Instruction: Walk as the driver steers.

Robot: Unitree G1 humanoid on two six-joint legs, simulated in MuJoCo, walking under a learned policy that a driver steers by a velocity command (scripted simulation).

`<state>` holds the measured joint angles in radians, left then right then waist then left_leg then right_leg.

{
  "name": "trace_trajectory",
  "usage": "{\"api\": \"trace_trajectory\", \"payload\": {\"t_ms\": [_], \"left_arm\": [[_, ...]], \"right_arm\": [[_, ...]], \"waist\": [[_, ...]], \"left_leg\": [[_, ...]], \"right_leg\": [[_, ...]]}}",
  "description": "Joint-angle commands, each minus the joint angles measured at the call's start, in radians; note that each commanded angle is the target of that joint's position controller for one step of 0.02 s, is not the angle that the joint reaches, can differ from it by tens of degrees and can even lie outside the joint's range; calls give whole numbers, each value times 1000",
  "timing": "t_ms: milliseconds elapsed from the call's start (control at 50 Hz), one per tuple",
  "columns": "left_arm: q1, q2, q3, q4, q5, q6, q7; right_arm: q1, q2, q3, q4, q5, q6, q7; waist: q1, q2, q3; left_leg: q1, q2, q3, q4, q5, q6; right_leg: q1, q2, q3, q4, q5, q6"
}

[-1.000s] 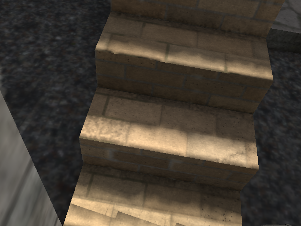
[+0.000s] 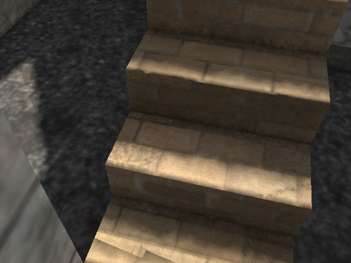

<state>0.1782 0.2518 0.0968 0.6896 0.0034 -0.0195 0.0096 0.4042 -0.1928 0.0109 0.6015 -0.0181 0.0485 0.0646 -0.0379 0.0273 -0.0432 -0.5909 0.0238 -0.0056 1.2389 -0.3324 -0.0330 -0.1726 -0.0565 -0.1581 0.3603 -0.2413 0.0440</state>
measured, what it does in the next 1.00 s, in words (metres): steps to the left, turning right: left foot, then right foot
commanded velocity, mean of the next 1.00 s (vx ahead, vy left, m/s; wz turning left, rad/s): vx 0.12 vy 0.01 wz -0.28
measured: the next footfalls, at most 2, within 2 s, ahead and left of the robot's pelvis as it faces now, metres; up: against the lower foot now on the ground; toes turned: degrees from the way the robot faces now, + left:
left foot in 0.16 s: +0.01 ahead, +0.18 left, +0.00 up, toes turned +18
right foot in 0.60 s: +0.00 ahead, +0.07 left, +0.00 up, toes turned -4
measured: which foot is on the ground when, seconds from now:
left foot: up 0.00-0.14, down 0.16-0.56, up 0.58-0.80, down 0.82-1.00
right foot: down 0.00-0.16, up 0.18-0.58, down 0.60-0.80, up 0.82-1.00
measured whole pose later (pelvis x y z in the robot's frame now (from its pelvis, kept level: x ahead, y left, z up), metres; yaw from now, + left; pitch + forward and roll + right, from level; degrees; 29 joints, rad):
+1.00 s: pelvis -0.13 +0.25 -0.01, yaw -22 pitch +2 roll +1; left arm 0.16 0.39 0.12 0.53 0.00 0.06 0.03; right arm 0.24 -0.27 -0.08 0.70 0.00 0.00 -0.05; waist -0.03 -0.04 0.03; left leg -0.27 0.02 0.06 0.50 -0.28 0.00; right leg -0.73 -0.01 0.08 1.33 -0.25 0.10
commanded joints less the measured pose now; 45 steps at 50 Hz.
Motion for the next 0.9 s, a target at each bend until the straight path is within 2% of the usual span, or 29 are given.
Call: {"api": "trace_trajectory", "payload": {"t_ms": [20,100,120,140,160,180,200,220,240,280,300,320,340,400,500,540,560,580,600,620,640,660,680,740,800,820,840,860,900], "left_arm": [[-38,179,40,-66,13,-44,4],[21,198,34,-26,22,-41,19],[248,337,97,105,-5,23,139],[252,377,106,76,-1,17,99],[27,256,59,11,7,20,22],[26,137,21,3,-7,23,3],[-28,40,5,-66,2,20,50],[-48,137,14,-9,-5,21,56],[-51,116,10,4,-17,14,60],[-26,89,-8,59,-2,31,74],[107,80,-25,128,44,70,37],[64,76,1,126,-16,66,50],[69,117,8,123,-30,63,54],[75,195,42,95,-23,73,64],[238,233,62,84,43,103,53],[675,266,60,188,78,89,49],[721,243,70,211,2,65,46],[508,142,19,163,-24,58,41],[388,101,-23,103,-4,36,27],[163,119,-39,-14,13,9,15],[18,310,6,-152,3,-4,8],[-100,422,52,-210,9,2,14],[-151,393,53,-224,-2,13,23],[2,272,42,-193,-28,33,41],[95,196,38,-177,-73,60,57],[134,97,17,-184,-51,67,47],[100,72,8,-248,-31,42,37],[56,155,21,-268,-32,29,29],[142,236,53,-168,-2,63,29]], "right_arm": [[-90,-74,-61,-91,-8,2,-19],[-166,-100,-83,-86,-22,-9,-6],[-403,-59,-79,-158,-32,27,89],[-264,-41,-72,-119,-33,21,60],[13,-14,-68,14,-19,-37,7],[22,-171,-95,3,-73,-82,-4],[-27,-432,-172,-48,-14,-91,-20],[55,-311,-135,-32,-5,-96,-27],[45,-239,-108,-4,-29,-87,-32],[-139,-139,-73,-2,-17,-60,-71],[-87,-79,-42,15,-2,-46,-101],[-165,-157,-70,22,-39,-45,-113],[-180,-170,-78,7,-44,-39,-122],[-231,-193,-86,-11,2,-16,-162],[-462,-238,-123,-115,-6,40,-206],[-803,-355,-172,-244,2,48,-210],[-756,-276,-157,-213,51,37,-205],[-570,-85,-82,-176,54,6,-156],[-518,48,-29,-163,20,-34,-107],[-329,123,-17,-118,17,-51,-81],[-136,-20,-51,-102,-12,-55,-66],[-144,-132,-82,-118,9,-60,-68],[-225,-175,-99,-127,16,-53,-74],[-403,-115,-82,-147,12,-28,-82],[-195,-115,-102,-23,53,-24,-70],[-148,-193,-119,-5,43,-16,-76],[-195,-291,-129,-7,-18,-16,-54],[-255,-276,-127,-33,-47,-39,-49],[-456,-159,-99,-77,8,-58,-80]], "waist": [[32,-113,28],[70,-242,-4],[111,-144,208],[104,-119,59],[-23,-120,-78],[-63,58,-85],[2,330,-77],[-80,95,-236],[-67,51,-223],[10,14,-138],[29,37,16],[45,111,-69],[35,105,-52],[38,134,26],[165,279,55],[422,253,-11],[423,-118,-97],[259,-508,-37],[163,-393,53],[-51,-137,59],[-135,49,39],[-150,1,94],[-125,-43,129],[15,-149,11],[16,-188,-84],[48,44,-78],[88,319,-38],[85,317,-2],[165,121,104]], "left_leg": [[56,88,7,-271,-29,41],[180,32,118,-522,-147,110],[-231,69,109,-595,-131,79],[-98,68,85,-647,-221,69],[250,-23,117,-1002,106,51],[655,153,-180,-953,531,69],[679,421,-479,-798,1231,214],[673,425,-295,-725,1344,293],[626,352,-150,-752,1134,287],[570,261,-57,-805,837,158],[464,243,16,-859,1022,55],[459,234,81,-860,947,64],[470,238,104,-879,908,31],[456,243,127,-973,709,-55],[412,192,307,-1049,1033,-240],[207,51,427,-743,1458,-362],[135,77,278,-234,931,-196],[161,61,141,72,-210,-71],[33,29,-3,381,-311,-14],[-50,-18,-63,561,-280,18],[98,-111,-135,512,-263,11],[165,-105,-139,392,-181,-6],[184,-69,-129,247,-89,-9],[211,-77,-70,-383,-167,-34],[427,-87,-36,-809,-27,-21],[551,183,-325,-868,-18,90],[439,413,-666,-956,288,288],[329,452,-735,-1025,163,374],[265,252,-397,-985,29,212]], "right_leg": [[1,-263,45,-215,2,-109],[41,-306,11,-128,-218,-116],[375,-562,186,-7,791,-248],[422,-546,117,156,1138,-232],[305,-301,-126,388,881,-88],[-284,-110,-143,628,-30,25],[-608,-42,-14,939,-361,99],[-500,-96,146,1040,-389,81],[-466,-112,196,1000,-355,68],[-452,-138,242,850,-126,54],[-333,-26,215,796,5,42],[-333,-25,281,875,-9,54],[-356,18,297,921,-2,48],[-457,67,266,964,20,32],[-272,69,58,746,-136,66],[169,59,-130,350,-185,-27],[256,7,-19,307,33,-101],[48,-9,93,65,363,-159],[-94,-25,194,5,311,-195],[-247,-110,403,191,670,-254],[-450,-201,638,54,671,-353],[-595,-224,715,-128,110,-364],[-601,-158,680,-155,-180,-297],[-281,-61,554,19,-109,-213],[-246,3,536,190,-177,-146],[-459,111,373,506,-334,-69],[-703,195,346,777,-439,5],[-719,111,371,997,-408,33],[-686,52,344,1096,-164,34]]}}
